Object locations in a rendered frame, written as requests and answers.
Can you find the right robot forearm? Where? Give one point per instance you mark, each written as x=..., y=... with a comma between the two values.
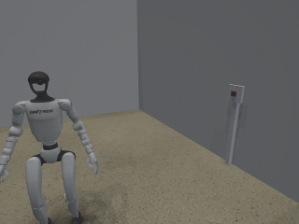
x=8, y=149

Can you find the robot left hand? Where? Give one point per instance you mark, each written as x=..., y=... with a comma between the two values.
x=93, y=159

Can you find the robot right hand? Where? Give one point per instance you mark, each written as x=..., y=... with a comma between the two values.
x=6, y=172

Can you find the left robot forearm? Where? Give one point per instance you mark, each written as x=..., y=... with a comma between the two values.
x=85, y=140

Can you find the panel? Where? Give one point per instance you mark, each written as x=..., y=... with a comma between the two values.
x=237, y=100

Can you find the robot left upper arm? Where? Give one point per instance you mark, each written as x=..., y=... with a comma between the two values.
x=66, y=105

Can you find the left robot shin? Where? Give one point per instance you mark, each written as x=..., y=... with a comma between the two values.
x=73, y=206

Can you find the left robot thigh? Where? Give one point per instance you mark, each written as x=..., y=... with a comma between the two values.
x=68, y=166

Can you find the robot right upper arm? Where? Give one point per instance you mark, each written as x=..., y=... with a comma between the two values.
x=17, y=119

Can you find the button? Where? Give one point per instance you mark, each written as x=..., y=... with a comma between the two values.
x=233, y=93

